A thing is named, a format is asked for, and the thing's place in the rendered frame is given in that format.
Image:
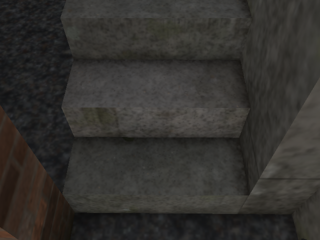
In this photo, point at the stairs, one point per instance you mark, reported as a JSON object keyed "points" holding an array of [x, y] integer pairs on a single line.
{"points": [[156, 100]]}

